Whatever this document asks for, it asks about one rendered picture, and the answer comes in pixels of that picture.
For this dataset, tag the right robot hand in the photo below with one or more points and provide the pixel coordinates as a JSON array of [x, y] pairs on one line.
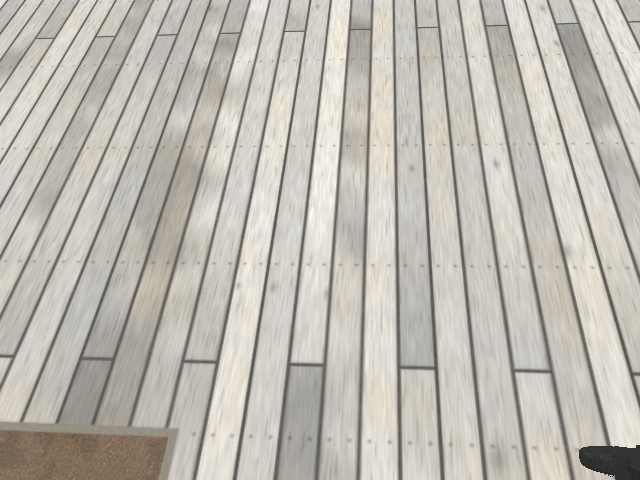
[[622, 462]]

